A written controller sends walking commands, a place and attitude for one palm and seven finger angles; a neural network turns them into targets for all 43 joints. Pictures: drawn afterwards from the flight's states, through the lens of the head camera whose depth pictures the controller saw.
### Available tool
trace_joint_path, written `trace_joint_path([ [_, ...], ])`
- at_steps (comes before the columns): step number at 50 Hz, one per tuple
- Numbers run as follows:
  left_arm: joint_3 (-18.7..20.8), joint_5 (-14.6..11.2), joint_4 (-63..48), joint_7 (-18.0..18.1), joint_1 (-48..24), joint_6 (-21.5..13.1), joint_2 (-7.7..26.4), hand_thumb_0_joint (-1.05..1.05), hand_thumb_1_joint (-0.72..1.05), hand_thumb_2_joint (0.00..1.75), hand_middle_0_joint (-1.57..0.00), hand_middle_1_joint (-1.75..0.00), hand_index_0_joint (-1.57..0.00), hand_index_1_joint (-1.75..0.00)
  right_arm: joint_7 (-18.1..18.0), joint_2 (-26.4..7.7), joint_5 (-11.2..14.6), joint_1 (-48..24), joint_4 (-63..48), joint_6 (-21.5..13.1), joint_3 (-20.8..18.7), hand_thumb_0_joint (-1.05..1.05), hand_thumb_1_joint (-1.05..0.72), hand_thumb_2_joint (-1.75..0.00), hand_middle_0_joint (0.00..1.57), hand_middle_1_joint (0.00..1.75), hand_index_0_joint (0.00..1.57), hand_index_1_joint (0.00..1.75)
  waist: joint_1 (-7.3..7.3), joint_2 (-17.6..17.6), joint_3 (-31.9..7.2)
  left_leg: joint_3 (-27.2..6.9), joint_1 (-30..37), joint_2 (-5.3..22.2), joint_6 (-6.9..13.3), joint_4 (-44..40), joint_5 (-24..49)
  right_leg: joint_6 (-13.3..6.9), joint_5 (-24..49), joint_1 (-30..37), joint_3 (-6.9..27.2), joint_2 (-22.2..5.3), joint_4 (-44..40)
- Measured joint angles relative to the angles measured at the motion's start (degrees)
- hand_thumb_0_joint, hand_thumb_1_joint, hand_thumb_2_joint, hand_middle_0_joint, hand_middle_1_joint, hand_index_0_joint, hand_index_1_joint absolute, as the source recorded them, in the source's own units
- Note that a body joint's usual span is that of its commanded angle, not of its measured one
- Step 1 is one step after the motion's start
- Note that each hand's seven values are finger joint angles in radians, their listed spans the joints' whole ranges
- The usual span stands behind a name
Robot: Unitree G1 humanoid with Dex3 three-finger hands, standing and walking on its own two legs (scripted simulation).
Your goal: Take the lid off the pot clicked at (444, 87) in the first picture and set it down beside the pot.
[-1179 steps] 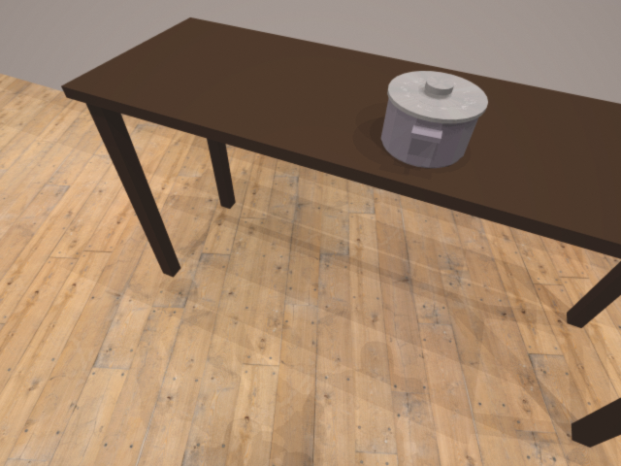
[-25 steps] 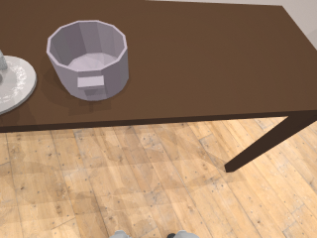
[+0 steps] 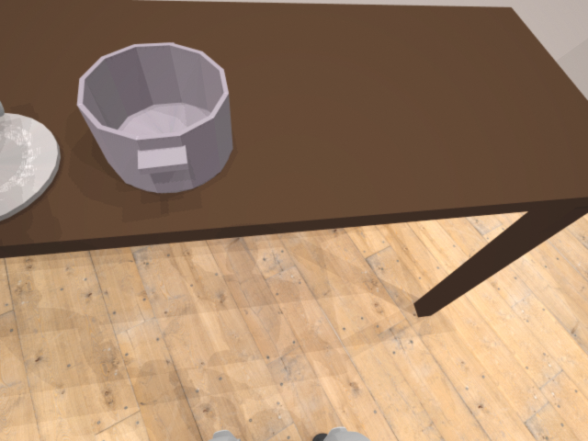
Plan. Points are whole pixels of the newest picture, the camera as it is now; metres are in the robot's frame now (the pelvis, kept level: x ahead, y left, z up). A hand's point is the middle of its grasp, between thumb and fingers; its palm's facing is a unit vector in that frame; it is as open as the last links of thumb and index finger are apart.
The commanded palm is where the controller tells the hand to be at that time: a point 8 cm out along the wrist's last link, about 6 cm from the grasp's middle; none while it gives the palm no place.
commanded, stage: open the fingers wide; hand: left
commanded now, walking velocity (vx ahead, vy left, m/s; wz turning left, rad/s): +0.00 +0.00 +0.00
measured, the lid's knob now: out of the picture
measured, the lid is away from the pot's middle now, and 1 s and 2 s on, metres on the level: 0.24 0.24 0.24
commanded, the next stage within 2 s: raise the empty hand in 0.02 s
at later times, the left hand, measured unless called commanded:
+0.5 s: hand out of the picture +0.46 +0.37 +0.16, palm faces -0.38 -0.15 -0.91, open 11.1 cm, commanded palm +0.50 +0.36 +0.22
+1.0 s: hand out of the picture +0.47 +0.37 +0.21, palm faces -0.32 -0.17 -0.93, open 11.1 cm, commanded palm +0.50 +0.36 +0.28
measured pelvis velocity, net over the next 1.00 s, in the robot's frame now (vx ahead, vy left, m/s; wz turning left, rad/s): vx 0.00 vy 0.00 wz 0.02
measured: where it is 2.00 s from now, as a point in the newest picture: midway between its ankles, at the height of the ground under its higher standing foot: outside the picture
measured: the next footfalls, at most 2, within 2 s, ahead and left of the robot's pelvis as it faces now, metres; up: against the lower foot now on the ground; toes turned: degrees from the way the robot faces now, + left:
none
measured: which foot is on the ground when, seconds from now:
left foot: down 0.00-1.00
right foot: down 0.00-1.00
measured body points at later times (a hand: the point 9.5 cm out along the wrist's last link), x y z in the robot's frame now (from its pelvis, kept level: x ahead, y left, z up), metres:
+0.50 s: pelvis +0.00 +0.00 +0.00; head +0.08 +0.03 +0.44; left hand +0.48 +0.37 +0.21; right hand +0.00 -0.28 -0.11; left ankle -0.01 +0.07 -0.71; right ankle -0.01 -0.16 -0.71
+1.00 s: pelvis +0.00 +0.00 +0.01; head +0.08 +0.02 +0.46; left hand +0.48 +0.37 +0.26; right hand +0.00 -0.28 -0.10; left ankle -0.01 +0.07 -0.71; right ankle -0.01 -0.16 -0.71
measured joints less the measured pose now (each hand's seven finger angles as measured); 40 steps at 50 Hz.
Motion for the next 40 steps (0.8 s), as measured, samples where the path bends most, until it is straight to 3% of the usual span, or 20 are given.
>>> trace_joint_path([
  [15, -0.77, -0.75, -2.18, -0.51, -0.38, -0.08, -0.58, 0.0, -0.02, 0.67, -0.37, -0.84, -0.38, -0.84, -0.39, -0.58, -0.2, -1.32, -0.21, -0.62, -0.27, 0.0, -0.91, -0.9, 0.2, 0.3, 0.21, 0.3, 0.84, -0.4, -0.2, -0.72, 0.82, -0.27, -0.07, -0.73, 0.73, -0.11, 0.64, 1.31, -0.68, -0.14, -1.12],
  [22, -3.95, -1.12, 0.19, -1.4, -3.51, 2.3, -0.42, 0.0, -0.02, 0.67, -0.37, -0.84, -0.38, -0.83, -0.19, -0.92, 0.35, -1.67, -0.01, -0.93, 0.14, 0.0, -0.91, -0.9, 0.2, 0.3, 0.21, 0.3, 0.89, -0.19, 0.23, -0.74, 2.03, -0.41, 0.05, -1.17, 0.83, -0.1, 0.73, 2.54, -0.7, -0.23, -1.56],
  [32, -3.19, -1.23, 0.29, -2.31, -5.19, 3.34, 0.12, 0.0, -0.02, 0.67, -0.37, -0.84, -0.38, -0.83, -0.21, -0.54, 0.49, -1.17, 0.41, -1.11, 0.52, 0.0, -0.91, -0.9, 0.2, 0.3, 0.21, 0.3, 0.74, -0.11, 0.3, -0.4, 3.97, -0.63, 0.09, -2.94, 1.44, 0.09, 1.29, 4.24, -0.35, -0.4, -3.04],
  [40, -4.73, -0.82, 0.55, -2.82, -7.1, 5.01, 0.02, 0.0, -0.02, 0.67, -0.37, -0.84, -0.38, -0.83, 0.23, -0.79, 0.41, -0.52, 0.74, -1.18, 0.25, 0.0, -0.91, -0.9, 0.2, 0.3, 0.21, 0.3, 1.02, 0.17, 0.48, -0.42, 5.38, -0.88, 0.07, -4.38, 1.93, 0.02, 1.7, 5.68, -0.38, -0.57, -4.44],
])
